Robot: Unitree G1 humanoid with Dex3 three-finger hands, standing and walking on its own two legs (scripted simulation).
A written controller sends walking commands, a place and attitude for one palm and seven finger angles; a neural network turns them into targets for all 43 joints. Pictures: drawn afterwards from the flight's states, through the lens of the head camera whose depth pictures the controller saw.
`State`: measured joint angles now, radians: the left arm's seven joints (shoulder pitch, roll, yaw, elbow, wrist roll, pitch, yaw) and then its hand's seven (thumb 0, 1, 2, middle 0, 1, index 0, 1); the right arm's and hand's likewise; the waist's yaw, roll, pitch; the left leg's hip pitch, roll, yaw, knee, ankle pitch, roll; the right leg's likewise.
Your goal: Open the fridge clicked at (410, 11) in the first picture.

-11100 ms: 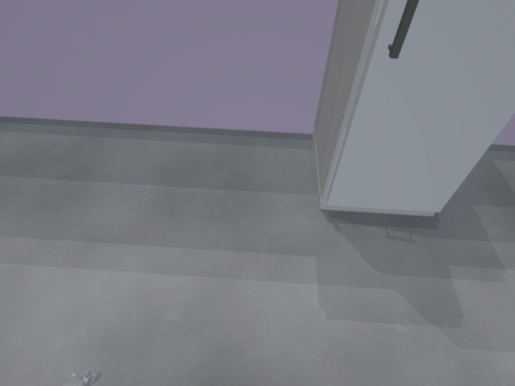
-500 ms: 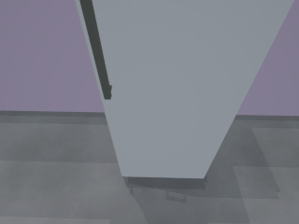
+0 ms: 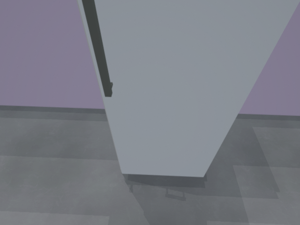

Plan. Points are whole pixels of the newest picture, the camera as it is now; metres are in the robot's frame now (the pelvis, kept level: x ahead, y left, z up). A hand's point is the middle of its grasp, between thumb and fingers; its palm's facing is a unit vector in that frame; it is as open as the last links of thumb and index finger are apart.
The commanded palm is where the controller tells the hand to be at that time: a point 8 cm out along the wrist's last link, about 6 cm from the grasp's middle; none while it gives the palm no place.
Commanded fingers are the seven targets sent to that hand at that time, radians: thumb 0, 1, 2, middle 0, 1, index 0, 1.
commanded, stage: look again from close up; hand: left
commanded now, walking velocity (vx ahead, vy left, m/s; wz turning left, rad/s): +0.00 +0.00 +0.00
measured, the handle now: (98, 37) +0.51 +0.17 +0.25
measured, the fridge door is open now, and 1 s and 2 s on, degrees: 0 0 0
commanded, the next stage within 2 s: raise the hand to about handle height in 1.00 s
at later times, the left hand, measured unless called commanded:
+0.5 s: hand out of the picture +0.03 +0.19 -0.17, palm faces +0.03 -0.98 -0.21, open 7.4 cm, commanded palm none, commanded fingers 0.00 0.90 0.90 -0.20 -0.30 -0.20 -0.30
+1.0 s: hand out of the picture +0.01 +0.18 -0.18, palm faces +0.03 -0.98 -0.20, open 7.4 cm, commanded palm none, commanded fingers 0.00 0.90 0.90 -0.20 -0.30 -0.20 -0.30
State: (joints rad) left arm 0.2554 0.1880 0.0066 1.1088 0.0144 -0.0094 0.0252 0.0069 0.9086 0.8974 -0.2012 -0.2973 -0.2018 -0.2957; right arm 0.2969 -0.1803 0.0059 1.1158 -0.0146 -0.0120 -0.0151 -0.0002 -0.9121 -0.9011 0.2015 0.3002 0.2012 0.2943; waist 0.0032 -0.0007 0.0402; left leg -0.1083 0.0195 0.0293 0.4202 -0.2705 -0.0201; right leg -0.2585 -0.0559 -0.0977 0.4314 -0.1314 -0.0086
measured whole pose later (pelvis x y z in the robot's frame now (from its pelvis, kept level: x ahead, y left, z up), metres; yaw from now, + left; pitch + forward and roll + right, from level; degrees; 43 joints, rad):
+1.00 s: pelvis +0.00 +0.01 +0.00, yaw +0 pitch -2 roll +1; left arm 0.28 0.17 0.01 1.10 0.02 -0.01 0.03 0.01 0.91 0.90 -0.20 -0.30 -0.20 -0.30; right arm 0.31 -0.15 0.00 1.13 -0.01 -0.02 -0.02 0.00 -0.91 -0.90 0.20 0.30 0.20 0.29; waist 0.01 -0.01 0.05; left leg -0.11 0.02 0.04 0.43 -0.28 -0.01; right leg -0.26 -0.06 -0.09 0.44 -0.14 0.00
